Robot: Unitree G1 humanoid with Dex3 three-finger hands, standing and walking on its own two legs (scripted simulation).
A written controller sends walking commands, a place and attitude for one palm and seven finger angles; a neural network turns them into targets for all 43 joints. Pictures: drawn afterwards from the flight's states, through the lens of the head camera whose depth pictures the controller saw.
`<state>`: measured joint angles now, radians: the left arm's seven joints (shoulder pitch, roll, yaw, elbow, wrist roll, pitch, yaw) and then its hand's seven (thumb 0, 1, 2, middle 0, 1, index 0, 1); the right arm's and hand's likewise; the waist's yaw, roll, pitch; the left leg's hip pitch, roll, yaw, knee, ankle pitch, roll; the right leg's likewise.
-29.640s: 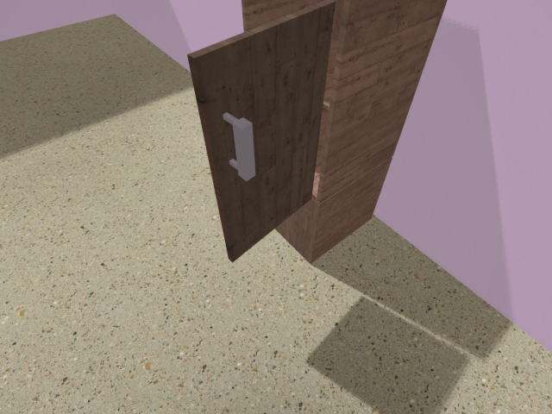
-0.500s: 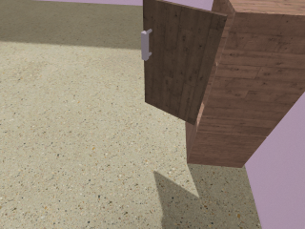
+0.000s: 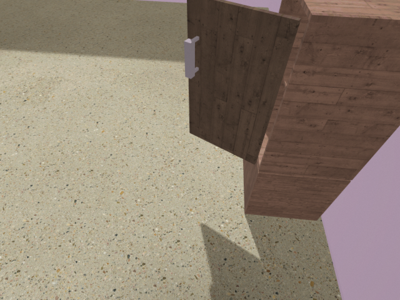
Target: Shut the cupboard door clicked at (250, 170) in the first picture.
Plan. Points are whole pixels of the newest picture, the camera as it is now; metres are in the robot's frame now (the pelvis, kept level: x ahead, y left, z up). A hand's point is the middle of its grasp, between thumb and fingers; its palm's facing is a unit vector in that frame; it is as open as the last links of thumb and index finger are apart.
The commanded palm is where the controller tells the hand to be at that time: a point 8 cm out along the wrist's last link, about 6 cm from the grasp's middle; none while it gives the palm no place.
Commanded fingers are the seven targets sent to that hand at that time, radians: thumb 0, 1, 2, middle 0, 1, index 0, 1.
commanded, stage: walk to a spot facing it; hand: left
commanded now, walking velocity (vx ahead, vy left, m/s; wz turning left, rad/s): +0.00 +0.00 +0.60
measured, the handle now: (193, 57) +0.85 +0.06 +0.06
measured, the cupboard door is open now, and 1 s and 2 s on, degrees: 62 62 62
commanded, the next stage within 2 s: none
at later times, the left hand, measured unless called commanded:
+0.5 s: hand out of the picture +0.02 +0.24 -0.17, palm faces +0.30 -0.92 -0.27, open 7.4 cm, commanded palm none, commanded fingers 0.00 0.90 0.90 -0.20 -0.30 -0.20 -0.30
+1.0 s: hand out of the picture -0.09 +0.18 -0.19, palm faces +0.63 -0.73 -0.27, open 7.4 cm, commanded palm none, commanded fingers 0.00 0.90 0.90 -0.20 -0.30 -0.20 -0.30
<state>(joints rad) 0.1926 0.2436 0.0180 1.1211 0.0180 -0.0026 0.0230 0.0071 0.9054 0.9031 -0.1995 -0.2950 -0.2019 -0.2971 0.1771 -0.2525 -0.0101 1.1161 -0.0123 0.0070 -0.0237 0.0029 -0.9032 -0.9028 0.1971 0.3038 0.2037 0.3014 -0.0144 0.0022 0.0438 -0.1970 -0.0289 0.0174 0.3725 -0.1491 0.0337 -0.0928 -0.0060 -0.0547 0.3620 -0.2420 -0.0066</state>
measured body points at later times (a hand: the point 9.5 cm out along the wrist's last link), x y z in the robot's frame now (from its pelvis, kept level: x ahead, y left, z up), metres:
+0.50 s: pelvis +0.00 +0.01 -0.01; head +0.05 +0.03 +0.44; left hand +0.00 +0.29 -0.15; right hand +0.11 -0.22 -0.16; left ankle +0.02 +0.11 -0.75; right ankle +0.02 -0.15 -0.69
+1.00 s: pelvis +0.01 -0.02 -0.03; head +0.05 +0.02 +0.42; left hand -0.13 +0.21 -0.17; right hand +0.26 -0.16 -0.16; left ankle -0.07 +0.08 -0.75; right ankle +0.06 -0.15 -0.74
